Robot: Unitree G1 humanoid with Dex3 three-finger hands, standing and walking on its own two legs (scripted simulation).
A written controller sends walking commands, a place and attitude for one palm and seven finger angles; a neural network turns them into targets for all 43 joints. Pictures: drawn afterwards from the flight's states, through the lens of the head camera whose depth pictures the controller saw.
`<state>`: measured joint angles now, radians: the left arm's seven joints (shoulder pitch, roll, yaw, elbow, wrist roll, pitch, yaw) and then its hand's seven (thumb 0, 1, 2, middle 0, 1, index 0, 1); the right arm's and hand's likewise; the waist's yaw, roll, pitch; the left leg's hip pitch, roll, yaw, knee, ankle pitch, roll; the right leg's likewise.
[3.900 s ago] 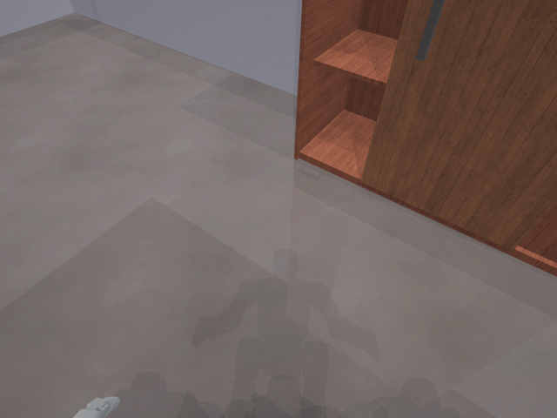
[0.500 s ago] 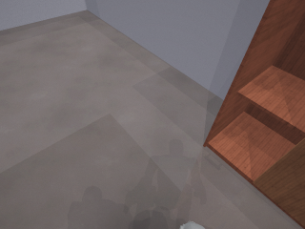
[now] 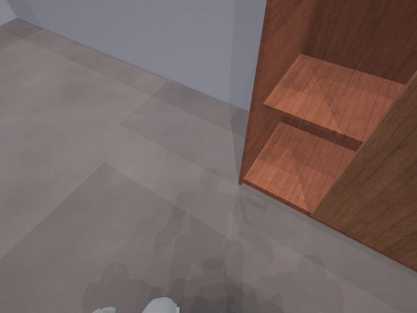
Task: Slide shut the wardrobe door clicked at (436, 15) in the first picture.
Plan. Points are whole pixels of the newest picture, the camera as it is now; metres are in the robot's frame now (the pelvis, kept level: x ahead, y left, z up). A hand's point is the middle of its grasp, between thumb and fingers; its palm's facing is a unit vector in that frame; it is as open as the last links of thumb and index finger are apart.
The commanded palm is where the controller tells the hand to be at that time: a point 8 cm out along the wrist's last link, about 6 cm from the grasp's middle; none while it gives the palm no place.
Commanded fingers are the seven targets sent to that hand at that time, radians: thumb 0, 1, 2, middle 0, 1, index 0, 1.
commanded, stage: turn to face it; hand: right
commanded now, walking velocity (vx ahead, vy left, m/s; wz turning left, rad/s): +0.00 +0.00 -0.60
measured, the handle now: out of the picture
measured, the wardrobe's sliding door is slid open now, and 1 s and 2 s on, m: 0.38 0.38 0.38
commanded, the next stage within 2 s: take the last steps up to it in 0.68 s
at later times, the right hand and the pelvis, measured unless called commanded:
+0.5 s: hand out of the picture -0.01 -0.15 -0.16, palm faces +0.34 +0.91 -0.26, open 7.4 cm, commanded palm none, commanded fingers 0.00 -0.90 -0.90 0.20 0.30 0.20 0.30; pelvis +0.01 +0.05 +0.00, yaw -19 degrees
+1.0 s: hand out of the picture -0.01 -0.17 -0.16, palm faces +0.48 +0.84 -0.27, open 7.4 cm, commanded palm none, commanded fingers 0.00 -0.90 -0.90 0.20 0.30 0.20 0.30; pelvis +0.02 +0.04 -0.01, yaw -28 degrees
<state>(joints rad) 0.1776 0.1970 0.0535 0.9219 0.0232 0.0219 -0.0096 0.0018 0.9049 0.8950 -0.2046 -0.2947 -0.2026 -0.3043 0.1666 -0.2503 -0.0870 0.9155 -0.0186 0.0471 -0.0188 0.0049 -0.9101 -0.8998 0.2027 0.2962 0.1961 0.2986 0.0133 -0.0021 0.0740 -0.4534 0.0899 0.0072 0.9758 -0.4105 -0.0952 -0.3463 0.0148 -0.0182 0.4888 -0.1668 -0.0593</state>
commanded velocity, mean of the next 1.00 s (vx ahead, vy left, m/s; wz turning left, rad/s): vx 0.07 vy -0.02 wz -0.36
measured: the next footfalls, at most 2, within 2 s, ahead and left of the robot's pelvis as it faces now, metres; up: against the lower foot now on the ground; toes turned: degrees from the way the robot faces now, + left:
left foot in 0.16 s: +0.05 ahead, +0.17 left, +0.00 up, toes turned -4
right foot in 0.56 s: +0.00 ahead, -0.09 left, +0.00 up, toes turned -26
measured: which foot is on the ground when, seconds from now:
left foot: up 0.00-0.14, down 0.16-0.58, up 0.60-0.96, down 0.98-1.00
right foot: down 0.00-0.16, up 0.18-0.54, down 0.56-0.98, up 1.00-1.00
